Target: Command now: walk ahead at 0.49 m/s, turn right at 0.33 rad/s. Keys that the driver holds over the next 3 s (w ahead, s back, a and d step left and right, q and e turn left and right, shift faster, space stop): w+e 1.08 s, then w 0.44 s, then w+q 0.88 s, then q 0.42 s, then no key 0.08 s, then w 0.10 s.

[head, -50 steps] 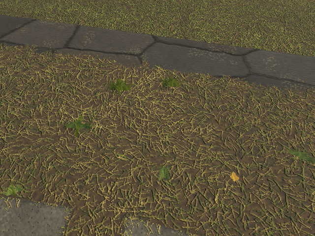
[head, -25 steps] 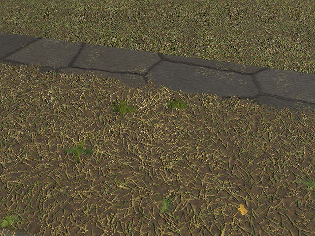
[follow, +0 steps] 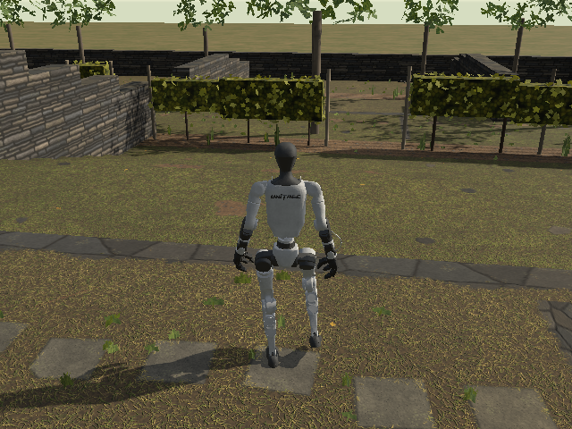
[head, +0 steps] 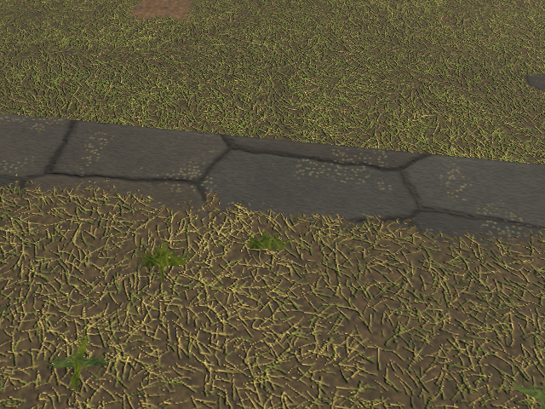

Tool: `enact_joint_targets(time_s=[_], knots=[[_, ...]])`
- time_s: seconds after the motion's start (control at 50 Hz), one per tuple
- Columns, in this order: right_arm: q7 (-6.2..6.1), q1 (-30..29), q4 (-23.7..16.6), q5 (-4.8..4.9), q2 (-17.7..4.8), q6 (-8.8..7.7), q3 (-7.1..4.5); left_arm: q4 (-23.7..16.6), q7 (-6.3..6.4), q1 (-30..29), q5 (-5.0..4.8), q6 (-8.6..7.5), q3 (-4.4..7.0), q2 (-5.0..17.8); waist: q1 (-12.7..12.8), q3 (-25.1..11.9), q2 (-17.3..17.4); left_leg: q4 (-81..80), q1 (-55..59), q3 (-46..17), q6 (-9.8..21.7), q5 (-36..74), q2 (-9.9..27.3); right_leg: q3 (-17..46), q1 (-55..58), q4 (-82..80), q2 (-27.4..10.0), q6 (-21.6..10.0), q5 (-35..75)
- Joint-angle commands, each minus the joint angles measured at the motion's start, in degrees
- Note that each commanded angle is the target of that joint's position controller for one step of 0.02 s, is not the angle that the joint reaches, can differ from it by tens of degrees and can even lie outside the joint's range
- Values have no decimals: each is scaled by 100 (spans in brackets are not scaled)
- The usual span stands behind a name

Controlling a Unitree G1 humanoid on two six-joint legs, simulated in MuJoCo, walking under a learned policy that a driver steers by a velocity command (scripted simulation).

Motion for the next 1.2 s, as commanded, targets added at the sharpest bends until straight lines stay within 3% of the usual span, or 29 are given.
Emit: enact_joint_targets(time_s=[0.02,0.12,0.22,0.28,0.3,0.32,0.34,0.36,0.38,0.4,0.44,0.46,0.5,0.56,0.64,0.72,0.78,0.8,0.82,0.84,0.86,0.88,0.9,0.92,0.94,0.98,1.04,1.12,1.2], knots=[[-111,-275,-258,-29,-661,-123,-104,-194,25,375,52,52,97,246,272,289,506,-1188,-541,-883,815,579,1706,300,-238,-411,-197,95,829],[-253,56,-199,22,-852,-50,-109,-527,-133,-567,66,-39,63,130,-62,317,403,-1116,268,-329,578,892,1741,-82,-448,-2091,-68,108,1877],[-291,518,-58,100,-1004,144,-154,-1031,-346,-1397,47,-36,-9,43,-367,581,386,-700,1383,-73,475,1133,2076,-507,-814,-2895,-5,-7,1222],[-310,298,-172,131,-1182,268,-212,-1246,-456,-1243,32,-24,61,206,-104,361,631,108,1579,221,284,3056,2152,-971,-96,-3100,333,-273,284],[-331,186,-238,123,-1257,310,-235,-1207,-470,-831,26,-16,148,359,150,50,773,771,1501,357,199,4164,2110,-1183,600,-3102,595,-391,85],[-349,48,-312,121,-1265,361,-234,-1017,-464,16,6,-14,306,613,630,-416,728,1920,1224,547,52,4768,1914,-1307,1759,-3426,912,-574,309],[-361,45,-453,94,-1189,339,-191,-776,-369,1064,7,14,550,1141,1077,-983,363,3572,1,584,-202,3739,1642,-527,3568,-3656,656,-884,474],[-236,600,-755,-77,-303,148,84,-756,-291,1305,5,27,701,1902,562,-1575,-1251,5860,-2748,351,-580,-1263,532,2641,5789,-4005,-960,-1937,-34],[-146,209,-866,121,-689,-158,30,-881,-276,1491,75,-21,579,1529,788,-2433,-882,6722,-3523,-1045,-492,-2406,198,4448,6359,-5039,-1478,-2278,-271],[-103,-441,-1086,330,-997,-305,-74,-856,-265,1314,146,-57,480,1161,883,-1677,-621,6703,-4075,-1256,-300,-1942,546,3530,6016,-5039,-1219,-1873,182],[-171,-665,-1129,181,-932,-324,-82,-1101,-268,362,99,-62,348,742,367,-792,304,5723,-3518,-1155,-255,-1155,1014,2034,4185,-5090,-727,-1460,1270],[-187,-520,-1138,137,-979,-231,-138,-1216,-262,86,143,-66,289,596,128,-665,240,5383,-3045,-1192,-294,-1003,1162,1681,3570,-5234,-555,-1378,1596],[-180,-401,-1207,62,-858,-56,-163,-1280,-241,-10,120,-80,295,656,-57,-475,215,4887,-2708,-1106,-460,-875,1170,1403,2947,-5451,-365,-1404,1929],[-227,-897,-1446,-27,-701,43,-137,-1251,-120,258,74,-87,369,922,16,-208,152,3792,-2781,-948,-733,-171,1020,987,2520,-5578,-157,-1368,2184],[-200,-1773,-1715,36,-546,9,-75,-1206,-41,593,42,-24,387,967,363,-85,-190,1961,-2381,-880,-742,1168,647,810,2386,-5433,150,-1012,1374],[-131,-2153,-1948,111,-766,-63,-139,-1123,-27,844,3,12,392,959,489,-60,-313,1288,-2135,-1059,-632,1203,512,1377,2794,-5070,-88,-884,842],[-86,-1885,-1942,121,-973,-157,-237,-1178,27,711,33,83,408,973,283,-118,-487,1052,-1718,-1091,-435,529,479,1829,3147,-4572,-233,-775,933],[-102,-1467,-1832,106,-1032,-187,-293,-1227,29,607,42,110,382,897,59,-271,-514,837,-1143,-972,-322,475,422,1823,3110,-4230,-69,-680,1206],[-132,-823,-1715,37,-1204,-215,-377,-1315,9,505,72,108,302,691,-252,-758,-395,851,-52,-1149,-108,478,720,1595,2823,-3386,247,-500,1396],[-183,141,-1640,-7,-1554,-194,-463,-1457,-6,539,184,93,176,376,-581,-1608,339,911,1515,-2195,227,207,1761,1008,1965,-1681,700,-254,263],[-136,459,-1457,-41,-1850,-119,-544,-1598,-21,1439,-34,34,109,175,-85,-2079,2538,289,3058,-4964,1105,-1067,2875,549,-123,-46,1280,42,-2290],[-122,230,-1616,74,-1244,-96,-418,-1386,2,1375,-103,46,208,805,-213,-1572,1676,87,2722,-5075,954,-2119,2864,738,-763,716,798,100,-2028],[-150,7,-1679,103,-925,-54,-338,-1461,-6,743,-45,86,281,1067,-351,-900,1007,47,1995,-4085,694,-1899,2644,568,-871,845,605,135,-1451],[-149,-267,-1706,57,-873,-16,-295,-1521,-2,458,23,113,281,988,-228,-519,541,-58,1240,-3360,574,-1128,2399,398,-613,716,390,170,-1020],[-147,-418,-1657,34,-783,7,-268,-1592,-22,278,78,114,293,899,-123,-228,522,-199,727,-2865,547,-575,2173,376,-485,449,232,176,-762],[-149,-472,-1576,8,-732,-24,-257,-1628,-81,376,-2,167,278,682,37,-133,831,-486,243,-2111,504,-64,1908,229,-113,194,35,174,-543],[-132,-363,-1421,48,-910,-84,-332,-1779,-87,158,18,238,244,511,49,-41,738,-686,221,-1477,645,745,1942,154,-381,-133,-49,241,-216],[-155,-184,-1235,50,-1046,-19,-363,-1887,-130,-255,40,202,195,408,-59,4,607,-724,464,-809,614,1355,1881,89,-485,-1200,-24,291,661],[-158,81,-1047,149,-1178,72,-353,-2070,-276,-1038,50,101,92,229,-325,261,567,-726,580,-391,527,1229,1825,-375,-99,-2571,131,199,1215]])
Next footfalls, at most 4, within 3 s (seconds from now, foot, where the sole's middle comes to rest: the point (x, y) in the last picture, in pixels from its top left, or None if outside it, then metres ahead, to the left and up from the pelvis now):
0.34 right None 0.34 -0.18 -0.78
0.82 left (310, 351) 0.67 -0.09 -0.78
1.36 right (449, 327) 0.73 -0.47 -0.78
1.94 left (420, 206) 1.17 -0.48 -0.78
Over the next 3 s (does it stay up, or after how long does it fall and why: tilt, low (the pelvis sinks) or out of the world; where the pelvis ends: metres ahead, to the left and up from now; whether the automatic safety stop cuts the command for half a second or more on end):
stays up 1.37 -0.61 -0.07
